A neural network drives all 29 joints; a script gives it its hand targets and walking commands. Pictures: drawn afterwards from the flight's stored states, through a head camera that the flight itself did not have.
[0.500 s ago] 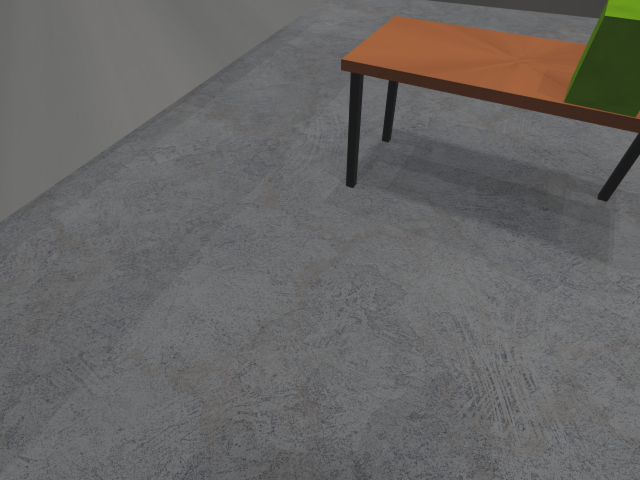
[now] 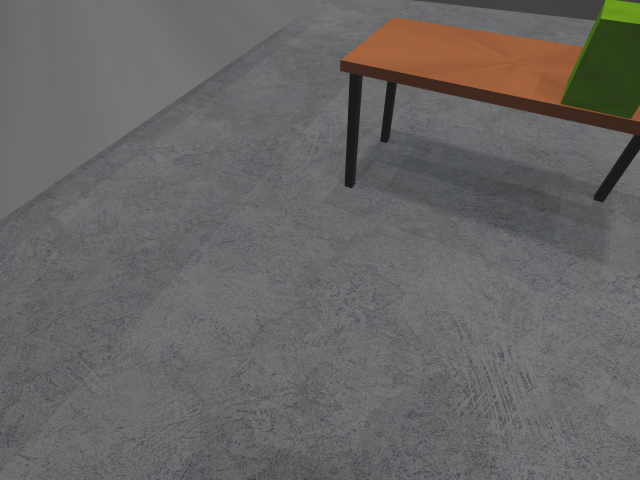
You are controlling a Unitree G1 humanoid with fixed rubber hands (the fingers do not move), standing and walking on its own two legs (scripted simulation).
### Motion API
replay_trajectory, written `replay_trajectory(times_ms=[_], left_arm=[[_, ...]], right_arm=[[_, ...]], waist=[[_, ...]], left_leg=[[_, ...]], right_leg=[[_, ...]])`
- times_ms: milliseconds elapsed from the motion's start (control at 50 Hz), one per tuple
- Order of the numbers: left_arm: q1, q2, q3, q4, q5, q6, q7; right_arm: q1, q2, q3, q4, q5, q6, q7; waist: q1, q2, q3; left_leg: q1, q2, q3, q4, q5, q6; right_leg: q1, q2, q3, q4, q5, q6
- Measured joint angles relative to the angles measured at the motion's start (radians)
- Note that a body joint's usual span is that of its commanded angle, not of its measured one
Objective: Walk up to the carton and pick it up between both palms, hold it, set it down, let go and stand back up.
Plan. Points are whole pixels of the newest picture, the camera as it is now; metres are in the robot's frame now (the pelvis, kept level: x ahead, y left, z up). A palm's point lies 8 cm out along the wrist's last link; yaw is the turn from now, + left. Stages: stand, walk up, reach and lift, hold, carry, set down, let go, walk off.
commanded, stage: stand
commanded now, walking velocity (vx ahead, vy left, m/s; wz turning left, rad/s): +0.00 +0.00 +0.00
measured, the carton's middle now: (618, 58) +1.28 -0.90 -0.01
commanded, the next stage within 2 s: walk up in 0.34 s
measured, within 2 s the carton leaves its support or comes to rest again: neither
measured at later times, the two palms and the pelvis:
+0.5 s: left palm out of the picture -0.01 +0.22 -0.14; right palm out of the picture -0.01 -0.22 -0.14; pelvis -0.01 +0.00 +0.00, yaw +0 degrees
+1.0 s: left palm (251, 462) +0.19 +0.12 -0.13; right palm out of the picture +0.05 -0.41 -0.18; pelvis +0.09 -0.14 -0.04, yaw -17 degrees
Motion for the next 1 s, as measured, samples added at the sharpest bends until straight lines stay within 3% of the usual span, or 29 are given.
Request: replay_trajectory(times_ms=[560, 600, 640, 720, 780, 840, 900, 940, 960, 1000], left_arm=[[0.023, -0.028, -0.014, 0.165, -0.005, -0.001, 0.003], [0.048, -0.019, -0.008, 0.144, 0.002, 0.002, -0.017], [0.073, 0.005, 0.000, 0.119, 0.021, 0.014, -0.040], [0.062, 0.077, 0.027, 0.069, 0.055, 0.017, -0.075], [0.053, 0.124, 0.046, 0.041, 0.051, 0.017, -0.093], [0.047, 0.134, 0.047, 0.009, 0.040, 0.018, -0.109], [0.053, 0.125, 0.036, -0.017, 0.032, 0.000, -0.115], [0.062, 0.129, 0.036, -0.027, 0.027, -0.016, -0.108], [0.057, 0.120, 0.038, -0.026, 0.024, -0.023, -0.099], [0.065, 0.091, 0.028, -0.028, 0.001, -0.025, -0.073]], right_arm=[[0.025, 0.030, 0.017, 0.146, 0.001, -0.002, -0.001], [0.036, 0.029, 0.005, 0.124, -0.024, -0.013, -0.003], [0.042, 0.011, -0.011, 0.097, -0.034, -0.034, -0.019], [0.056, -0.032, -0.029, 0.081, -0.041, -0.077, -0.045], [0.067, -0.058, -0.034, 0.082, -0.046, -0.089, -0.042], [0.068, -0.088, -0.037, 0.077, -0.056, -0.087, -0.030], [0.050, -0.119, -0.038, 0.058, -0.076, -0.071, -0.016], [0.043, -0.131, -0.030, 0.040, -0.085, -0.057, -0.006], [0.031, -0.142, -0.024, 0.032, -0.086, -0.046, 0.003], [0.009, -0.155, -0.008, 0.002, -0.072, -0.023, 0.032]], waist=[[-0.001, 0.006, -0.008], [0.012, -0.010, -0.016], [0.009, -0.014, -0.029], [-0.016, -0.006, -0.017], [-0.012, -0.017, -0.018], [-0.014, -0.007, -0.030], [-0.011, 0.025, -0.037], [-0.006, 0.041, -0.044], [0.006, 0.066, -0.032], [0.030, 0.090, -0.015]], left_leg=[[0.005, 0.005, -0.003, -0.055, 0.039, -0.004], [0.005, 0.005, 0.030, -0.034, -0.046, 0.019], [0.013, 0.022, 0.072, -0.037, -0.088, 0.034], [0.061, 0.075, 0.107, -0.076, -0.031, 0.019], [0.119, 0.104, 0.150, -0.093, -0.022, -0.014], [0.175, 0.132, 0.187, -0.087, -0.071, -0.025], [0.206, 0.181, 0.220, -0.014, -0.162, -0.011], [0.188, 0.224, 0.215, 0.107, -0.276, 0.027], [0.153, 0.241, 0.177, 0.223, -0.336, 0.051], [0.036, 0.180, 0.073, 0.499, -0.383, 0.071]], right_leg=[[0.009, 0.005, -0.002, -0.062, 0.042, -0.002], [-0.035, 0.008, 0.031, 0.027, -0.113, 0.004], [-0.134, 0.010, 0.026, 0.230, -0.205, 0.033], [-0.297, -0.031, -0.004, 0.509, -0.139, 0.077], [-0.359, -0.079, 0.026, 0.536, -0.071, 0.096], [-0.343, -0.129, 0.035, 0.410, -0.021, 0.097], [-0.271, -0.147, 0.002, 0.265, -0.024, 0.072], [-0.229, -0.126, -0.022, 0.242, -0.021, 0.047], [-0.243, -0.097, -0.032, 0.300, -0.042, 0.034], [-0.253, -0.059, -0.039, 0.366, -0.102, 0.012]])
